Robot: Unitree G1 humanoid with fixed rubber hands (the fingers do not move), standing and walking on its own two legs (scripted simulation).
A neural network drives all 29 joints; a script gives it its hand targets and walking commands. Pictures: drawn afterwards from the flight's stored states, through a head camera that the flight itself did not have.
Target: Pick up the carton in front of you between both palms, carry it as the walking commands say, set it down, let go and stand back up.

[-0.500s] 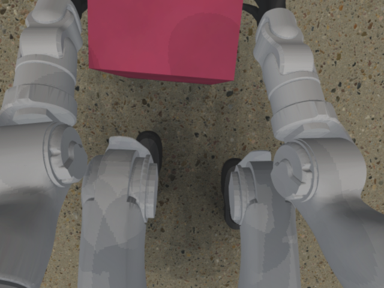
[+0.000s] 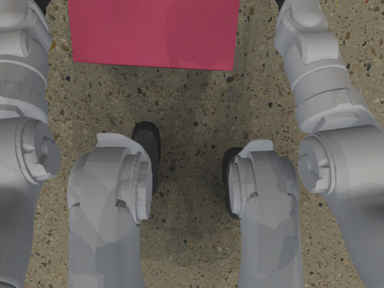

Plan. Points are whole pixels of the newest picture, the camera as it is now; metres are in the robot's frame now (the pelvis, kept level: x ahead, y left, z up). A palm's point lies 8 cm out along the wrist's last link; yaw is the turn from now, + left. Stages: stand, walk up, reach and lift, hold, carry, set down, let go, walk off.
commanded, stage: set down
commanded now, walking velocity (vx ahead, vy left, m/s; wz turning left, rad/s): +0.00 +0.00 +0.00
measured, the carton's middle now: (162, 6) +0.52 +0.11 -0.25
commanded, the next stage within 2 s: let go in 1.08 s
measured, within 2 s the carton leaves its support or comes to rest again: neither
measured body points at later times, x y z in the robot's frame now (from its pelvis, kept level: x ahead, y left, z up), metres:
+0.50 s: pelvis +0.01 +0.00 +0.09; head +0.34 +0.07 +0.39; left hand +0.52 +0.31 -0.04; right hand +0.57 -0.07 -0.03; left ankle +0.14 +0.13 -0.34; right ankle +0.10 -0.13 -0.34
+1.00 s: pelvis +0.04 +0.01 +0.22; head +0.34 +0.08 +0.54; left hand +0.52 +0.32 +0.11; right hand +0.57 -0.08 +0.11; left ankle +0.14 +0.13 -0.34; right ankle +0.10 -0.13 -0.34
